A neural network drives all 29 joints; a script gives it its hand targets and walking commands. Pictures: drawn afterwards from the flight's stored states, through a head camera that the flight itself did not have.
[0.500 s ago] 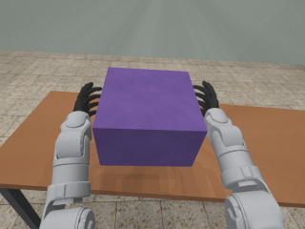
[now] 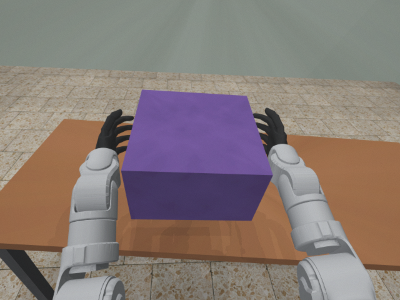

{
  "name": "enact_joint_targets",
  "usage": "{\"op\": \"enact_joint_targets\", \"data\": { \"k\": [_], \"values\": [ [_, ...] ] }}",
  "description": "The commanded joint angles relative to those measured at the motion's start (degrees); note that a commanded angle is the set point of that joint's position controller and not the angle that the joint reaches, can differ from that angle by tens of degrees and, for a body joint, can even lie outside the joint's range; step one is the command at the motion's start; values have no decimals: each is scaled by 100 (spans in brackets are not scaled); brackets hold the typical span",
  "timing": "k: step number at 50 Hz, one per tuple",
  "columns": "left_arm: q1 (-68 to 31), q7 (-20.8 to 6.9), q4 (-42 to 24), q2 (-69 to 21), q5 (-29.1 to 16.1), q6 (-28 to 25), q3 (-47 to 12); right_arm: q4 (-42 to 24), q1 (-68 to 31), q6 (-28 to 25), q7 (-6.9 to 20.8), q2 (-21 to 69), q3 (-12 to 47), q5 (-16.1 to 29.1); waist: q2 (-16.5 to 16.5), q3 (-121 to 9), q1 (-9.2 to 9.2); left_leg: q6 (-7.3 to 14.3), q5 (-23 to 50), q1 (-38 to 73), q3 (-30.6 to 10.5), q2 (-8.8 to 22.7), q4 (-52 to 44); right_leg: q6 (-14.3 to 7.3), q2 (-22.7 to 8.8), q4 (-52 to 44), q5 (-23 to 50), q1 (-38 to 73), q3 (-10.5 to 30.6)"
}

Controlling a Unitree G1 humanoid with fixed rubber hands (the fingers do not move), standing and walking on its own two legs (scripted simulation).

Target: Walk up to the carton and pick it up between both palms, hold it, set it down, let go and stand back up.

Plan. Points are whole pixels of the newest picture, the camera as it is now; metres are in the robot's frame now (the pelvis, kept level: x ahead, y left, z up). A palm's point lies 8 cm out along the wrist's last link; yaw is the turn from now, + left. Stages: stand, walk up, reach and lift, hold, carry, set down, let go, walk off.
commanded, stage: hold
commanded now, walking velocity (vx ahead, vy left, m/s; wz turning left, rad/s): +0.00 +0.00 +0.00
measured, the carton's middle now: (194, 152) +0.38 +0.00 +0.16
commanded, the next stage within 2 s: none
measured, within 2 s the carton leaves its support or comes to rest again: neither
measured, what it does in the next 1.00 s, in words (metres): stands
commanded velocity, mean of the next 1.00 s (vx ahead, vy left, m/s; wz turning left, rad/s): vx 0.00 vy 0.00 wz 0.00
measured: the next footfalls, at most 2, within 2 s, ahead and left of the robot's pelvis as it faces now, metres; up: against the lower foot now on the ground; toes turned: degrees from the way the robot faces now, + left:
none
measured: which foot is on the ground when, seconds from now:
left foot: down 0.00-1.00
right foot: down 0.00-1.00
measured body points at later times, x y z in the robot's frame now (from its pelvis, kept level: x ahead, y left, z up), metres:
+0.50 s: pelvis +0.00 +0.00 +0.00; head -0.06 +0.03 +0.45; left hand +0.37 +0.17 +0.18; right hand +0.38 -0.16 +0.19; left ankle +0.01 +0.13 -0.75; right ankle +0.01 -0.12 -0.75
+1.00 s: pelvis +0.00 +0.00 +0.00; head -0.06 +0.02 +0.45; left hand +0.37 +0.17 +0.18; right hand +0.38 -0.16 +0.19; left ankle +0.01 +0.13 -0.75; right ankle +0.01 -0.12 -0.75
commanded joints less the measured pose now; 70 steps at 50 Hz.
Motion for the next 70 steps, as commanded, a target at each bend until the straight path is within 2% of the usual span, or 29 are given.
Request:
{"op": "enact_joint_targets", "data": {
  "k": [1, 3, 4, 6, 9, 11, 12, 13, 22, 25, 28, 33, 34, 36, 38, 39, 42, 44, 45, 48, 49, 56, 58, 59, 64, 65, 66, 68, 70],
  "values": [
    [-4096, -709, -888, -3220, -831, -419, -2930, -2305, -4625, -442, 629, 3902, 2526, 664, 149, -2378, 57, -177, 2062, 747, 364, -380, -38, 263, 335, 24, 1610, 817, -235],
    [-4176, -774, -826, -3195, -790, -385, -2852, -2191, -4569, -381, 620, 3934, 2441, 580, 178, -2132, 27, -121, 1563, 491, 375, -399, -170, 266, 289, -1, 1288, 811, -197],
    [-4350, -743, -1198, -3346, -912, -470, -3047, -2058, -4442, -395, 618, 4045, 2428, 556, 305, -2283, -65, -164, 1669, 574, 340, -394, -177, 240, 305, 22, 1302, 803, -212],
    [-4482, -753, -1030, -3191, -854, -443, -2903, -1933, -4453, -346, 630, 4001, 2391, 564, 282, -2165, -13, -155, 1629, 573, 355, -424, -150, 273, 277, 26, 1297, 700, -166],
    [-4207, -719, -1148, -3319, -972, -430, -3129, -2513, -4675, -441, 571, 3955, 2598, 757, 310, -2596, -45, -247, 2250, 799, 356, -424, 45, 258, 332, 129, 2015, 920, -238],
    [-4345, -760, -1028, -3212, -855, -460, -2996, -2281, -4586, -363, 577, 4000, 2493, 613, 163, -2330, 15, -136, 1905, 587, 332, -428, -56, 305, 285, 78, 1658, 905, -198],
    [-4285, -781, -875, -3190, -824, -407, -2929, -1843, -4277, -261, 588, 3930, 2265, 484, 253, -1977, -126, -143, 1552, 496, 329, -400, -217, 283, 263, -32, 1266, 751, -229],
    [-4287, -788, -972, -3235, -816, -405, -2885, -1995, -4399, -293, 604, 3989, 2395, 541, 269, -2068, -29, -132, 1497, 423, 342, -410, -212, 248, 256, 14, 1259, 843, -222],
    [-4466, -780, -690, -3374, -761, -435, -2821, -1676, -4564, -394, 703, 3988, 2172, 463, 341, -2023, -61, -186, 1444, 513, 364, -372, -255, 184, 306, -45, 886, 679, -267],
    [-4479, -727, -852, -3462, -962, -473, -3012, -2180, -4895, -524, 693, 3969, 2353, 619, 282, -2477, -24, -213, 1785, 688, 332, -325, -77, 167, 392, 43, 1122, 685, -298],
    [-4517, -693, -715, -3471, -797, -421, -2912, -1712, -4712, -449, 711, 3838, 2175, 553, 496, -2039, -58, -220, 1608, 594, 326, -327, -166, 116, 327, -39, 803, 489, -243],
    [-4209, -724, -947, -3511, -938, -458, -3073, -2125, -4609, -546, 694, 3931, 2337, 559, 316, -2593, -103, -248, 2056, 779, 366, -347, -61, 173, 352, 47, 1455, 822, -299],
    [-4386, -710, -1048, -3440, -892, -477, -3047, -2157, -4676, -535, 683, 3971, 2449, 627, 339, -2550, 11, -211, 2130, 805, 324, -366, -39, 191, 356, 70, 1481, 808, -262],
    [-4464, -725, -799, -3373, -761, -442, -2939, -1693, -4531, -436, 708, 3834, 2192, 469, 369, -1887, -122, -212, 1580, 621, 327, -358, -190, 163, 304, -32, 849, 579, -268],
    [-4623, -727, -809, -3445, -825, -484, -2922, -1728, -4712, -482, 756, 3999, 2180, 463, 323, -2103, -5, -128, 1303, 488, 336, -357, -251, 162, 279, -57, 694, 586, -198],
    [-4328, -743, -364, -3269, -669, -416, -2628, -1683, -4712, -465, 737, 3902, 2194, 448, 220, -1924, 69, -96, 1171, 404, 355, -349, -278, 186, 268, -88, 743, 610, -199],
    [-4580, -722, -1058, -3512, -997, -589, -3124, -2077, -4757, -579, 705, 4137, 2368, 580, 376, -2650, -95, -202, 1864, 672, 383, -405, -87, 218, 302, 74, 1458, 850, -247],
    [-4461, -686, -1014, -3452, -906, -553, -3079, -2129, -4745, -541, 692, 4043, 2468, 629, 369, -2611, 2, -184, 1917, 695, 328, -380, -68, 220, 346, 63, 1410, 781, -241],
    [-4252, -712, -707, -3198, -735, -517, -2725, -1853, -4587, -477, 681, 3946, 2423, 551, 153, -2122, 93, -102, 1632, 562, 380, -367, -164, 231, 283, 25, 1223, 773, -230],
    [-4387, -769, -624, -3356, -776, -476, -2783, -1714, -4590, -466, 670, 3969, 2217, 465, 111, -1937, -16, -83, 1254, 478, 374, -356, -295, 225, 283, -80, 819, 670, -230],
    [-4489, -785, -661, -3366, -787, -486, -2753, -1784, -4758, -504, 684, 4039, 2273, 482, 156, -1939, 49, -65, 1203, 459, 387, -367, -289, 215, 292, -64, 738, 628, -207],
    [-4319, -749, -1097, -3504, -924, -479, -3148, -2052, -4457, -545, 646, 3936, 2317, 580, 381, -2536, -172, -254, 2150, 869, 352, -358, -32, 184, 362, 28, 1442, 806, -286],
    [-4338, -748, -1077, -3428, -904, -502, -3099, -2075, -4438, -531, 635, 3900, 2358, 613, 409, -2301, -142, -263, 2113, 826, 338, -369, -57, 220, 354, 32, 1444, 822, -275],
    [-4206, -745, -945, -3296, -833, -468, -2961, -2228, -4627, -569, 630, 3918, 2489, 624, 282, -2302, -12, -220, 2108, 841, 341, -340, -45, 225, 352, 20, 1505, 768, -282],
    [-4353, -805, -877, -3398, -821, -442, -3001, -2090, -4618, -523, 664, 3960, 2303, 508, 331, -2061, -93, -166, 1544, 563, 367, -365, -188, 201, 307, -12, 1028, 671, -250],
    [-4416, -770, -1008, -3397, -892, -489, -2990, -2108, -4609, -541, 661, 3967, 2395, 557, 341, -2243, -36, -178, 1677, 645, 386, -352, -163, 182, 294, 15, 1113, 717, -277],
    [-4401, -733, -1028, -3514, -959, -497, -3141, -2098, -4555, -531, 668, 3975, 2318, 547, 433, -2336, -140, -217, 1828, 708, 355, -357, -100, 154, 338, 2, 1137, 668, -281],
    [-4403, -721, -946, -3414, -877, -514, -3054, -2112, -4628, -561, 695, 3973, 2419, 553, 424, -2365, -2, -233, 1990, 776, 372, -363, -82, 193, 350, 29, 1271, 687, -282],
    [-4368, -739, -563, -3419, -808, -476, -2846, -1767, -4604, -490, 702, 3903, 2263, 434, 285, -1929, -6, -156, 1444, 558, 356, -365, -234, 180, 324, -73, 806, 535, -253]
  ]
}}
